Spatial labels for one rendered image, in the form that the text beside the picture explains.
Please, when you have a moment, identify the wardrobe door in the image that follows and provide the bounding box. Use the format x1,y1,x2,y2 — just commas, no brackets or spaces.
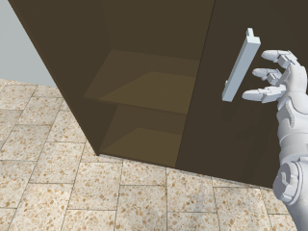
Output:
175,0,308,189

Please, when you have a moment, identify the robot right forearm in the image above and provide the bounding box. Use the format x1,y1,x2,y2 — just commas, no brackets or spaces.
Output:
276,91,308,166

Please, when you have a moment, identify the right robot hand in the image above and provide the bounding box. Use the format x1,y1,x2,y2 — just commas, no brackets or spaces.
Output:
242,50,308,104

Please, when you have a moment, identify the robot right upper arm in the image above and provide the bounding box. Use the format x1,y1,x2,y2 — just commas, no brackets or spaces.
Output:
272,161,308,231

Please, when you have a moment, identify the handle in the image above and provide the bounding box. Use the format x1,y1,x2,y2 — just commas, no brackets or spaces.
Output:
222,28,261,102

